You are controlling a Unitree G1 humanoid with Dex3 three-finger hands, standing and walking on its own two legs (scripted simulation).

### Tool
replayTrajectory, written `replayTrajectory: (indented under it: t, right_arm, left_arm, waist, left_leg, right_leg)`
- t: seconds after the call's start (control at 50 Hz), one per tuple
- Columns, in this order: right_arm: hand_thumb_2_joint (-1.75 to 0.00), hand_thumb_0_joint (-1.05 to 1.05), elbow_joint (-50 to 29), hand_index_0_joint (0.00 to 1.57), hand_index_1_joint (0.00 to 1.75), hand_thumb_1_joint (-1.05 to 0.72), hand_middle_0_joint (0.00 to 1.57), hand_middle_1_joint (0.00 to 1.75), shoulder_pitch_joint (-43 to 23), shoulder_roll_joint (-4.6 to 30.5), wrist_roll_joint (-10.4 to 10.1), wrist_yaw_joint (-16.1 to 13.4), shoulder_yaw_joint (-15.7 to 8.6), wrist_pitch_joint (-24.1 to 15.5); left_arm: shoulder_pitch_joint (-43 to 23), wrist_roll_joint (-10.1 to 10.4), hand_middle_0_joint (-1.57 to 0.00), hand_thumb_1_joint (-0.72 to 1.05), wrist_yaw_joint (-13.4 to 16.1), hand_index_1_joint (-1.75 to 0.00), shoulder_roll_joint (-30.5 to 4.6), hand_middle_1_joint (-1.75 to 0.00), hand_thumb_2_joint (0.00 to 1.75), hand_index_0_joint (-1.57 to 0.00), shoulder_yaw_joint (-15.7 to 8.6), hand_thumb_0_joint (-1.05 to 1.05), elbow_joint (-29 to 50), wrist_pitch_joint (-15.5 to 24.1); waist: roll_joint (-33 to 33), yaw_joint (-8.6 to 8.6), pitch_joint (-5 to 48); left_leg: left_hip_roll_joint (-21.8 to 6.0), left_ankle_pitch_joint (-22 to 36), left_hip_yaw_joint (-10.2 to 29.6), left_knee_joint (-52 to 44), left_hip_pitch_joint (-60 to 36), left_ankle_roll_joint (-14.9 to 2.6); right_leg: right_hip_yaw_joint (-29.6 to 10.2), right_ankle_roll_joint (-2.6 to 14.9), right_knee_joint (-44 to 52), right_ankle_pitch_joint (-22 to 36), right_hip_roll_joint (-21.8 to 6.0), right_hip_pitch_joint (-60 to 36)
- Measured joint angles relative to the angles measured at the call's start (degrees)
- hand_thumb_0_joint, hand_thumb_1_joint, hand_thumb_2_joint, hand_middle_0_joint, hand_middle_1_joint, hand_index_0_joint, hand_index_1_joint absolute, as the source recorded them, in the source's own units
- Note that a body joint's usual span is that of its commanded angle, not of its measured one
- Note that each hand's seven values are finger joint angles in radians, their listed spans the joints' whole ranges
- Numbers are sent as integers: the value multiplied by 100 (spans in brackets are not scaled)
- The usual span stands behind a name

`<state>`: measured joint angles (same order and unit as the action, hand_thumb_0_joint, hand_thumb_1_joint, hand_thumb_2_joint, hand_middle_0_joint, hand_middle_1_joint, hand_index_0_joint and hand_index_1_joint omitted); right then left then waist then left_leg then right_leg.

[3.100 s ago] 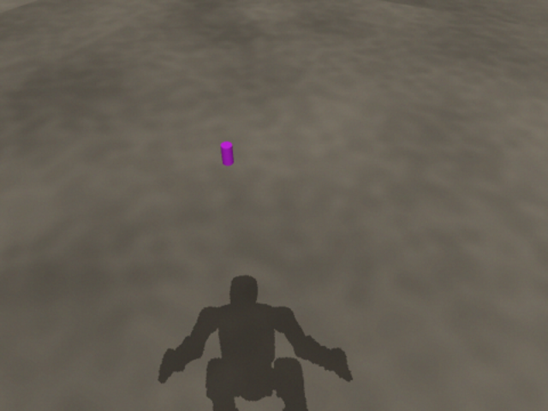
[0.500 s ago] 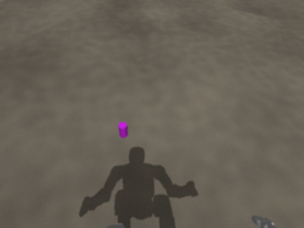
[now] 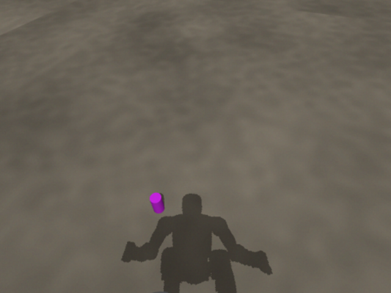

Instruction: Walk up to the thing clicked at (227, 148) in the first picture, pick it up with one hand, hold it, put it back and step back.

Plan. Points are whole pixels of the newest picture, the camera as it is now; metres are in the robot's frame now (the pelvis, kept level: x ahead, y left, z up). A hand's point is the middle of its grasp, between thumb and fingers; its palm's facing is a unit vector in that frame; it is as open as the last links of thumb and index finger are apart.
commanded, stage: walk up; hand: left
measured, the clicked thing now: (157, 203) +0.69 +0.25 -0.70
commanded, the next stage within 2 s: none
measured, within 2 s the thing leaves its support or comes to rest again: neither
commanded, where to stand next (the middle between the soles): +0.30 +0.02 m, yaw -1 degrees
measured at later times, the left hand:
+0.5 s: hand (66, 266) +0.23 +0.33 -0.14, palm faces -0.09 -0.93 -0.35, open 7.3 cm
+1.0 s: hand (99, 217) +0.35 +0.28 -0.15, palm faces -0.03 -0.95 -0.32, open 7.3 cm
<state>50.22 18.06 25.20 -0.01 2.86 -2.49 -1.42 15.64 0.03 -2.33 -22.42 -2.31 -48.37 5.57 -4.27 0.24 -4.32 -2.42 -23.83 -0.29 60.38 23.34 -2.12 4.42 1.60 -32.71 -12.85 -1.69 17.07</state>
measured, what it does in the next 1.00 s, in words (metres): walks ahead: left foot, then right foot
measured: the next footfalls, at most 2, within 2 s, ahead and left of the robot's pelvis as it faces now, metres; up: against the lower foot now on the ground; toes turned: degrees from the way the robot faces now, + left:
left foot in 0.24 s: +0.28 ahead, +0.16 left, +0.00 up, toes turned +1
right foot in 0.64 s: +0.35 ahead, -0.09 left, +0.00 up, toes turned -5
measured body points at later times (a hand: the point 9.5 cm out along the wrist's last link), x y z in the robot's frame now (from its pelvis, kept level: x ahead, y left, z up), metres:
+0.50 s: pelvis +0.17 +0.05 +0.01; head +0.18 +0.07 +0.46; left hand +0.23 +0.38 -0.12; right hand +0.20 -0.27 -0.09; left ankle +0.18 +0.16 -0.73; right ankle +0.24 -0.10 -0.68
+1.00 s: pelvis +0.24 +0.04 +0.00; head +0.25 +0.04 +0.45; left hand +0.36 +0.33 -0.13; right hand +0.29 -0.27 -0.13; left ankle +0.24 +0.16 -0.73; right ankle +0.31 -0.08 -0.73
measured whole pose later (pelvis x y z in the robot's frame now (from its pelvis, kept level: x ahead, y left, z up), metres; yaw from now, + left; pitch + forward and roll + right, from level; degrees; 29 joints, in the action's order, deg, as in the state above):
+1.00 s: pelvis +0.24 +0.04 +0.00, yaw -1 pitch -2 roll +1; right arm 60.1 11.2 20.9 0.5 0.4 0.6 -1.4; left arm 5.3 0.3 -1.0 -19.9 -0.2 -58.1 0.1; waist 1.0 0.0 -3.3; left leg -0.6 -18.7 -1.8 34.0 13.1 0.1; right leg 2.5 -0.1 -33.1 -11.4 -2.6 19.5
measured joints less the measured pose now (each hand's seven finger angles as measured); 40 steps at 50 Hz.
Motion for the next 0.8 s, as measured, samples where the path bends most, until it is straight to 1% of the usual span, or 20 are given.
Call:
replayTrajectory:
  t: [0.06, 0.12, 0.18, 0.22, 0.24, 0.26, 0.28, 0.3, 0.32, 0.36, 0.42, 0.5, 0.56, 0.6, 0.64, 0.66, 0.68, 0.74, 0.76, 0.8]
  right_arm:
    - [-90, 1, -51, 20, 30, -90, 20, 30, -94, -38, 41, 78, -25, -20]
    - [-90, 0, -64, 20, 30, -90, 20, 30, -154, -75, 92, 154, -53, -15]
    - [-90, 0, -46, 20, 30, -90, 20, 30, -175, -84, 116, 193, -88, -40]
    - [-90, 0, -50, 20, 30, -90, 20, 30, -151, -59, 128, 197, -118, -97]
    - [-90, 0, -56, 20, 30, -90, 20, 30, -141, -47, 139, 180, -142, -143]
    - [-90, 0, -69, 20, 30, -90, 20, 30, -154, -55, 152, 148, -162, -192]
    - [-90, 0, -103, 20, 30, -90, 20, 30, -159, -59, 161, 112, -174, -239]
    - [-90, 0, -140, 20, 30, -90, 20, 30, -152, -64, 130, 90, -174, -269]
    - [-90, 0, -162, 20, 30, -90, 20, 30, -144, -89, 96, 72, -163, -280]
    - [-90, 0, -182, 20, 30, -90, 20, 30, -102, -168, 66, 28, -107, -286]
    - [-90, 0, -174, 20, 30, -90, 20, 30, 21, -223, 58, -3, -31, -306]
    - [-90, 0, -164, 20, 30, -90, 20, 30, 183, -197, 72, -35, -8, -302]
    - [-90, 0, -130, 20, 30, -90, 20, 30, 230, -159, 61, -91, 13, -245]
    - [-90, 0, -93, 20, 30, -90, 20, 30, 210, -152, 39, -129, 37, -176]
    - [-90, 0, -53, 20, 30, -90, 20, 30, 182, -165, -5, -160, 73, -95]
    - [-90, 0, -23, 20, 30, -90, 20, 30, 147, -162, -31, -181, 94, -61]
    - [-90, 0, 28, 20, 30, -90, 20, 30, 49, -153, -50, -210, 107, -16]
    - [-90, 0, 172, 20, 30, -90, 20, 30, -252, -208, -62, -285, 159, 98]
    - [-90, 0, 218, 20, 30, -90, 20, 30, -331, -223, -71, -292, 178, 105]
    - [-90, 0, 312, 20, 30, -90, 20, 30, -450, -261, -82, -290, 213, 76]
  left_arm:
    - [150, -28, -20, 91, -3, -30, -15, -30, 90, -21, 25, 0, 28, -12]
    - [297, -60, -20, 90, -20, -30, -87, -30, 90, -21, 7, 0, 31, -35]
    - [432, -69, -21, 90, -36, -30, -185, -30, 90, -21, -8, 0, 10, -78]
    - [515, -69, -21, 90, -40, -30, -252, -30, 90, -21, -10, 0, -23, -129]
    - [551, -77, -21, 90, -33, -30, -288, -30, 90, -21, -10, 0, -45, -159]
    - [565, -83, -21, 90, -16, -30, -322, -30, 90, -21, -18, 0, -83, -197]
    - [546, -68, -20, 90, 10, -30, -319, -30, 90, -21, -25, 0, -157, -248]
    - [501, -62, -20, 91, 39, -30, -300, -30, 90, -21, -13, 1, -240, -304]
    - [455, -55, -20, 91, 57, -30, -302, -30, 90, -21, 12, 1, -299, -341]
    - [376, -25, -20, 91, 59, -30, -332, -30, 90, -21, 28, 1, -359, -338]
    - [278, -10, -20, 91, 13, -30, -340, -30, 90, -21, 5, 1, -359, -293]
    - [171, -46, -20, 91, -55, -30, -282, -30, 90, -21, -16, 1, -329, -326]
    - [0, -47, -20, 91, -27, -30, -214, -30, 90, -21, -14, 1, -327, -352]
    - [-131, -39, -20, 91, 22, -30, -167, -30, 90, -21, -12, 0, -322, -336]
    - [-230, -42, -20, 91, 64, -30, -150, -30, 90, -21, -8, 0, -317, -293]
    - [-288, -52, -20, 91, 93, -30, -124, -30, 90, -21, -17, 0, -331, -261]
    - [-374, -59, -20, 91, 128, -30, -51, -30, 90, -21, -22, 0, -348, -248]
    - [-605, -37, -20, 91, 158, -30, 105, -30, 90, -21, 86, 0, -335, -272]
    - [-672, -42, -20, 91, 168, -30, 152, -30, 90, -21, 125, 0, -328, -291]
    - [-784, -67, -20, 91, 179, -30, 215, -30, 90, -21, 180, 0, -330, -327]
  waist:
    - [6, 54, 31]
    - [79, 110, 63]
    - [187, 164, 114]
    - [266, 164, 171]
    - [341, 144, 190]
    - [476, 132, 172]
    - [549, 99, 163]
    - [557, 42, 156]
    - [580, -1, 137]
    - [686, -53, 87]
    - [772, -100, 38]
    - [725, -153, -11]
    - [626, -202, -84]
    - [551, -225, -139]
    - [513, -229, -151]
    - [462, -203, -152]
    - [334, -185, -196]
    - [203, -133, -283]
    - [179, -120, -286]
    - [185, -89, -253]
  left_leg:
    - [-144, 269, 5, -579, 322, 96]
    - [-260, 534, -34, -1333, 418, 151]
    - [-279, 773, -104, -1975, 303, 158]
    - [-226, 933, -196, -2397, 63, 127]
    - [-152, 1133, -238, -2476, -30, 117]
    - [-55, 1240, -334, -2371, -64, 105]
    - [-3, 1118, -398, -2208, -61, 88]
    - [5, 989, -405, -2117, -78, 55]
    - [8, 913, -420, -2130, -152, 18]
    - [38, 897, -479, -2362, -404, -3]
    - [81, 941, -539, -2768, -763, -7]
    - [99, 879, -615, -3100, -1155, -7]
    - [88, 733, -621, -3087, -1295, 59]
    - [57, 543, -607, -2888, -1295, 111]
    - [29, 250, -590, -2515, -1227, 182]
    - [-25, 64, -585, -2240, -1149, 206]
    - [-97, -91, -481, -1918, -1035, 150]
    - [54, -878, -142, -1134, -677, 54]
    - [81, -940, -99, -1063, -587, 47]
    - [95, -770, -86, -1293, -507, 58]
  right_leg:
    - [8, -8, 230, -50, 8, -258]
    - [20, -21, 296, -203, -4, -454]
    - [25, -90, 183, -467, -53, -598]
    - [25, -152, -62, -750, -122, -641]
    - [-2, -153, -304, -956, -202, -612]
    - [-106, -54, -694, -1139, -324, -508]
    - [-304, 11, -1251, -1265, -312, -302]
    - [-453, 60, -1847, -1386, -198, -58]
    - [-547, 91, -2356, -1380, -99, 184]
    - [-618, 103, -2849, -1125, -28, 583]
    - [-542, 26, -2628, -756, -124, 974]
    - [-430, -85, -1843, -447, -284, 1187]
    - [-352, -74, -1183, -90, -312, 1137]
    - [-283, -45, -775, 158, -244, 978]
    - [-219, 23, -212, 553, -131, 648]
    - [-218, -22, -117, 400, -64, 544]
    - [-182, -41, -242, 274, 28, 568]
    - [-167, 4, -478, 123, 70, 618]
    - [-157, 6, -469, 117, 61, 605]
    - [-150, -14, -456, 105, 28, 598]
